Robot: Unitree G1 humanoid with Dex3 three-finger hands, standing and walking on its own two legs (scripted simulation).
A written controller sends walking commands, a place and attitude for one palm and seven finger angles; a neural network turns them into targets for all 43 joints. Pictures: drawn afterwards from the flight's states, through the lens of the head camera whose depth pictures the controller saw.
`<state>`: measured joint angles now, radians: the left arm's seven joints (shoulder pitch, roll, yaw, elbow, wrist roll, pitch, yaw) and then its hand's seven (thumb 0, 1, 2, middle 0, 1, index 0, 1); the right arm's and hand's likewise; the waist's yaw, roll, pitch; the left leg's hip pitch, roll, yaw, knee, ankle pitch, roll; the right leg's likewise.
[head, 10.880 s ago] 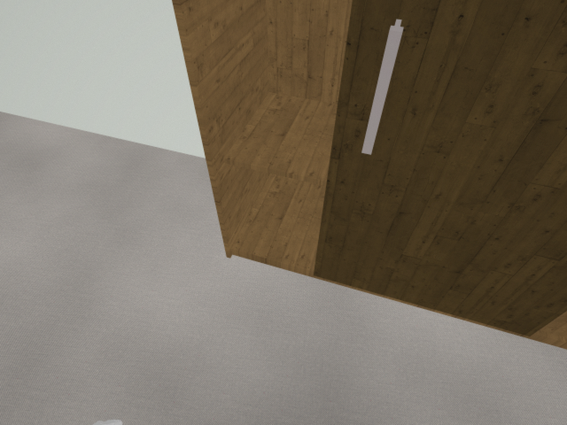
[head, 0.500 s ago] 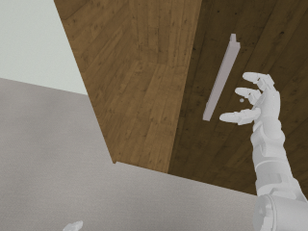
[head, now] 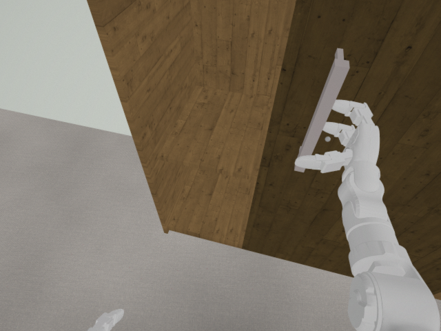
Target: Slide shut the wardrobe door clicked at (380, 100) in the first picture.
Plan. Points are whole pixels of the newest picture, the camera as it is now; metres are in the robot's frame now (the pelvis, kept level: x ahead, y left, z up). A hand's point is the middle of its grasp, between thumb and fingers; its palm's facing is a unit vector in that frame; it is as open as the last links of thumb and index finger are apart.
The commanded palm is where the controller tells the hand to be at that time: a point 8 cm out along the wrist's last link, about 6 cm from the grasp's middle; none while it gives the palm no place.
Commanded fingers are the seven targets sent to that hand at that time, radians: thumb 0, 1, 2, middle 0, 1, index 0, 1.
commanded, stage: feel for the door with the fingertips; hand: right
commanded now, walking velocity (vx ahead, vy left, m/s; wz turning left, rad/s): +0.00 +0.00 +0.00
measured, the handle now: (316, 118) +0.51 -0.12 +0.12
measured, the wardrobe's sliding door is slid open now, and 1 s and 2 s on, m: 0.36 0.36 0.36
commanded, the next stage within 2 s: slide the fingers in behind the handle in 0.32 s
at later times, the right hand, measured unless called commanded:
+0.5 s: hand (331, 132) +0.47 -0.14 +0.13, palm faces +0.14 +0.99 +0.01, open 13.9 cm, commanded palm +0.43 -0.19 +0.12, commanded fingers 0.00 0.50 -0.30 0.30 1.20 0.30 1.20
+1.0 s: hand (327, 136) +0.46 -0.13 +0.12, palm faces +0.13 +0.99 +0.02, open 14.0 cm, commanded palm +0.42 -0.18 +0.12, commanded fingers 0.00 0.50 -0.30 0.30 1.20 0.30 1.20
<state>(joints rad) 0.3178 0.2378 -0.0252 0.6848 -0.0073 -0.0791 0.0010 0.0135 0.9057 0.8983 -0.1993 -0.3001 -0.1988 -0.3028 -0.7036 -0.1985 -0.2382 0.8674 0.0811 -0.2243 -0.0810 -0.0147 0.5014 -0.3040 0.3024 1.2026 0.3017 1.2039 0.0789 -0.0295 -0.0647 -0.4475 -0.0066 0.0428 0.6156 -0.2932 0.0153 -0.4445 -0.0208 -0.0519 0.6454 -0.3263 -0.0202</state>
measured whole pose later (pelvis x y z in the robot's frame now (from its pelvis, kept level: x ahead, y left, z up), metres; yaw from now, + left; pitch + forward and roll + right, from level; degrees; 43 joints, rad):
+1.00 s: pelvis +0.00 -0.01 +0.00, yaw +0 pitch +8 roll +1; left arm 0.35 0.24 -0.02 0.69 0.00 -0.07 -0.01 0.01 0.91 0.90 -0.20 -0.30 -0.20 -0.30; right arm -0.74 -0.20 -0.23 0.91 0.09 -0.25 -0.08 -0.01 0.50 -0.30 0.30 1.20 0.30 1.20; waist 0.08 -0.03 -0.08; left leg -0.48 0.00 0.04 0.63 -0.30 0.01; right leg -0.49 -0.02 -0.05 0.67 -0.34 -0.03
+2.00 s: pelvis +0.00 +0.01 +0.00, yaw +0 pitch +8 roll +0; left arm 0.33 0.23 -0.01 0.69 0.00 -0.08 -0.02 0.01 0.91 0.90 -0.20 -0.30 -0.20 -0.30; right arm -0.75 -0.13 -0.18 0.88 0.07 -0.24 -0.17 -0.01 0.50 -0.30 0.30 1.20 0.29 1.20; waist 0.08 -0.03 -0.07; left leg -0.47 -0.02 0.05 0.62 -0.29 0.03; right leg -0.46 -0.03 -0.04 0.64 -0.32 -0.01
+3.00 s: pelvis +0.00 +0.00 +0.00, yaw +0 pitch +8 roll +1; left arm 0.34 0.23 -0.01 0.69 0.01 -0.08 -0.02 0.01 0.91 0.90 -0.20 -0.30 -0.20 -0.30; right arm -0.73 -0.14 -0.18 0.85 0.07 -0.23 -0.16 0.00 -0.63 -0.79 0.42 1.36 0.41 1.35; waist 0.08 -0.03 -0.08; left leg -0.47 -0.01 0.04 0.61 -0.29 0.02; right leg -0.46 -0.02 -0.05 0.64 -0.33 -0.02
